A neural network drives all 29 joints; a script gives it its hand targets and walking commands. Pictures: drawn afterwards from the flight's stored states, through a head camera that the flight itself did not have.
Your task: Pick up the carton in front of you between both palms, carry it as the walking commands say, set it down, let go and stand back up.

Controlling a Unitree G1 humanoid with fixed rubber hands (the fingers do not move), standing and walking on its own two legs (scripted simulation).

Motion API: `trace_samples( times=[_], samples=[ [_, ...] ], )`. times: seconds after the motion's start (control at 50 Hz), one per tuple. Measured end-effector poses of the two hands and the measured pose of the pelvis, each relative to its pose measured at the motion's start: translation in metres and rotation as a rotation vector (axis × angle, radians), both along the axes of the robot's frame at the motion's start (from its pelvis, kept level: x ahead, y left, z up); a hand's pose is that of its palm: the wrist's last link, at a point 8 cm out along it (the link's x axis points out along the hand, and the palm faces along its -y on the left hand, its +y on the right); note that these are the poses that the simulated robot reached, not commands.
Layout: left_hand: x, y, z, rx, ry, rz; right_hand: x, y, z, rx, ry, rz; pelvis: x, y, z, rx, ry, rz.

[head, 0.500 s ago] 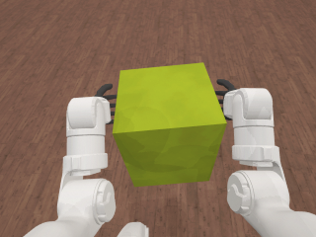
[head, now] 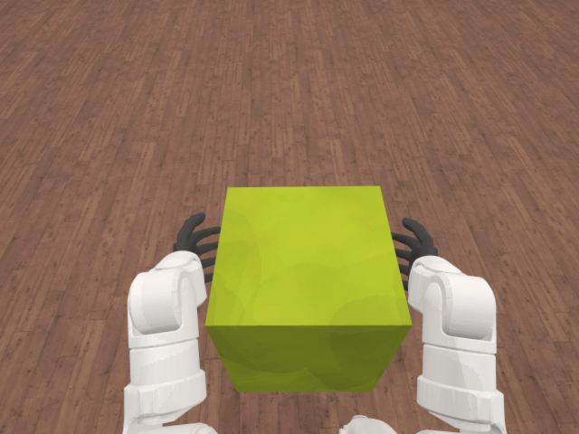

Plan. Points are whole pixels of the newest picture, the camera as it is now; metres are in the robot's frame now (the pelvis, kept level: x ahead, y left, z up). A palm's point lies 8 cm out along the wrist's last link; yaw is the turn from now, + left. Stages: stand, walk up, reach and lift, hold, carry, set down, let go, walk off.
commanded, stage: carry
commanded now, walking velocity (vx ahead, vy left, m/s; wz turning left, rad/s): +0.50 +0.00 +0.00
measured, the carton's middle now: (303, 295) +0.30 -0.01 +0.00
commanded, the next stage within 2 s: none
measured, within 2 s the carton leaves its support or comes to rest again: neither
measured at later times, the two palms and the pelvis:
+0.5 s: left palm (222, 141) +0.54 +0.12 +0.08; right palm (394, 134) +0.57 -0.18 +0.08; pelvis +0.30 -0.05 +0.00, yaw +4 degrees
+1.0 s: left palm (217, 53) +0.87 +0.16 +0.07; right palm (348, 54) +0.86 -0.14 +0.07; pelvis +0.60 +0.02 +0.00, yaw +0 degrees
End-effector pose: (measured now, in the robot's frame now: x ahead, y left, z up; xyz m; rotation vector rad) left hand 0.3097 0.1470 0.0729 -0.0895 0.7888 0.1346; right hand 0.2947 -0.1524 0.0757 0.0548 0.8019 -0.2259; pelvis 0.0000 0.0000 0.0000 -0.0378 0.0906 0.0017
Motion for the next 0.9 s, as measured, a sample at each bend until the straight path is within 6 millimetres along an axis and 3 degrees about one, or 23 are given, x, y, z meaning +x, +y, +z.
trace_samples(
  times=[0.14, 0.26, 0.36, 0.46, 0.64, 0.76, 0.84, 0.9],
  samples=[
    [0.062, -0.013, 0.018, 0.036, -0.117, 0.003, 0.070, -0.014, 0.016, 0.000, -0.116, 0.032, 0.092, -0.013, -0.006, 0.019, -0.014, 0.001],
    [0.133, -0.030, 0.010, 0.080, -0.136, 0.023, 0.151, -0.031, -0.003, 0.016, -0.136, 0.078, 0.181, -0.036, -0.031, 0.016, -0.044, 0.036],
    [0.168, -0.031, -0.003, 0.087, -0.025, 0.065, 0.201, -0.031, -0.013, 0.016, -0.027, 0.131, 0.228, -0.049, -0.019, 0.035, -0.040, 0.065],
    [0.210, -0.026, 0.006, 0.080, -0.022, 0.098, 0.251, -0.025, -0.005, 0.016, -0.025, 0.157, 0.275, -0.051, -0.005, 0.047, -0.033, 0.064],
    [0.330, -0.011, 0.025, 0.071, -0.117, 0.071, 0.361, -0.011, 0.016, 0.010, -0.119, 0.123, 0.387, -0.029, -0.007, 0.044, -0.030, 0.054],
    [0.426, 0.014, -0.002, 0.038, -0.111, 0.046, 0.449, 0.014, -0.003, -0.025, -0.110, 0.101, 0.476, 0.000, -0.031, 0.057, -0.040, 0.022],
    [0.473, 0.020, -0.018, 0.032, -0.015, 0.015, 0.487, 0.020, -0.018, -0.031, -0.012, 0.076, 0.516, 0.013, -0.021, 0.040, -0.027, -0.002],
    [0.504, 0.019, -0.019, 0.023, 0.016, 0.000, 0.511, 0.019, -0.018, -0.031, 0.019, 0.055, 0.546, 0.017, -0.011, 0.029, -0.021, -0.006]
  ],
)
